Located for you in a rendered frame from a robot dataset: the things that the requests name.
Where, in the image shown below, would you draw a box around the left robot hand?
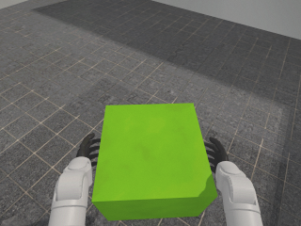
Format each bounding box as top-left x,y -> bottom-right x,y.
76,133 -> 101,167

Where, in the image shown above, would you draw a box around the carton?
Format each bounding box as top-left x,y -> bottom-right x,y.
91,103 -> 218,221

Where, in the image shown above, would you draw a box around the robot right forearm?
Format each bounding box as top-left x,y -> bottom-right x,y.
215,161 -> 263,226

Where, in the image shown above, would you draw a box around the right robot hand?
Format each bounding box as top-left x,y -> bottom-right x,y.
203,137 -> 229,173

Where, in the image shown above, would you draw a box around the robot left forearm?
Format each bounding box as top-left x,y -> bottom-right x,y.
48,156 -> 93,226

